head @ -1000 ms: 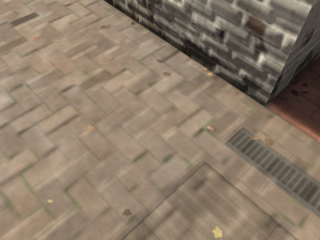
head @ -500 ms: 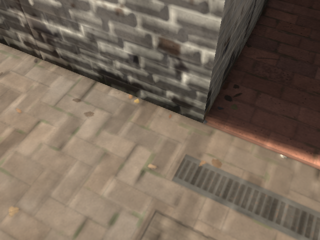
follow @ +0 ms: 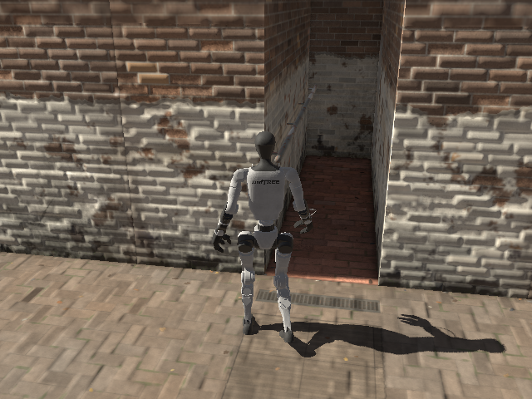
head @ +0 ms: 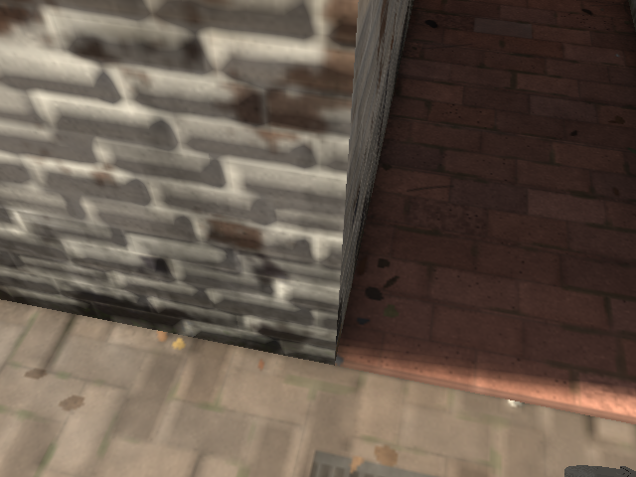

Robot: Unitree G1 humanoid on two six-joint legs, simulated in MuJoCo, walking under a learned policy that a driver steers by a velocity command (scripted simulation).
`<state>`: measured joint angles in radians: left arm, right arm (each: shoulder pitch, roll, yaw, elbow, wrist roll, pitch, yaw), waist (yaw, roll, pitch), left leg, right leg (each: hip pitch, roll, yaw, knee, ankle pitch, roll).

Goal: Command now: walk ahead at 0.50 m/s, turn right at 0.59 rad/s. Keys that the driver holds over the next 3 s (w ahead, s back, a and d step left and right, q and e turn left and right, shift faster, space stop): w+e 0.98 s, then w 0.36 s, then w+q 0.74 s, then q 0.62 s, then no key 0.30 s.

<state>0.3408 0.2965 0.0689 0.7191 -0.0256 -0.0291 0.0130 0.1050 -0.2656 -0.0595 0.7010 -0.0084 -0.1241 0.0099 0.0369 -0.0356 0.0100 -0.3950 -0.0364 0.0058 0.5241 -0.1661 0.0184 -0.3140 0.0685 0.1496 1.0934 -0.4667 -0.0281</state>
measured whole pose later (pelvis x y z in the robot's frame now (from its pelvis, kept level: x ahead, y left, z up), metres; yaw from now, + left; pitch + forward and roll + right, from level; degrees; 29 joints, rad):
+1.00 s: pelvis +0.43 -0.15 +0.01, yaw -35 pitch +0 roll +1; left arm 0.36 0.34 0.08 0.62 -0.01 0.03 -0.01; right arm 0.33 -0.29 -0.05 0.71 -0.03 -0.08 -0.03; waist -0.02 -0.04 0.04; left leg -0.24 0.04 0.04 0.51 -0.26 -0.02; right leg -0.61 0.07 0.10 1.33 -0.36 0.02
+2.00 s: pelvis +0.81 -0.46 +0.01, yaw -22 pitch +2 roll +1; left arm 0.20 0.30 0.04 0.69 0.02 -0.11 0.04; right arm 0.37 -0.26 -0.07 0.79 0.00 -0.01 -0.02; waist -0.06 0.00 0.03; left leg -0.24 -0.17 -0.14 0.39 -0.16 0.10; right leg -0.66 -0.12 0.11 0.96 -0.18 0.07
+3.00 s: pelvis +1.11 -0.53 +0.01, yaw +7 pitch +3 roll -2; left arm 0.10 0.22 0.05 0.67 0.03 0.00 0.05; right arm 0.26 -0.26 -0.03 0.62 -0.02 0.02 -0.06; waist 0.00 -0.03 0.02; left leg -0.34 -0.07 -0.12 0.56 -0.25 0.05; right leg -0.52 0.00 0.08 0.90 -0.32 0.07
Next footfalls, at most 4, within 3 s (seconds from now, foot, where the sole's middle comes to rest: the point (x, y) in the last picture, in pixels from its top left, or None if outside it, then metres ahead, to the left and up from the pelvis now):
0.42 right None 0.34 -0.18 -0.77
0.82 left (367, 445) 0.55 -0.06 -0.77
1.22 right None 0.48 -0.42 -0.77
1.74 left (516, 319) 0.88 -0.42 -0.77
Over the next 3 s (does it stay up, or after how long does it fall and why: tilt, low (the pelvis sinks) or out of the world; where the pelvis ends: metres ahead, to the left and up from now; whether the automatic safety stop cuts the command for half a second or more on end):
stays up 1.11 -0.53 0.01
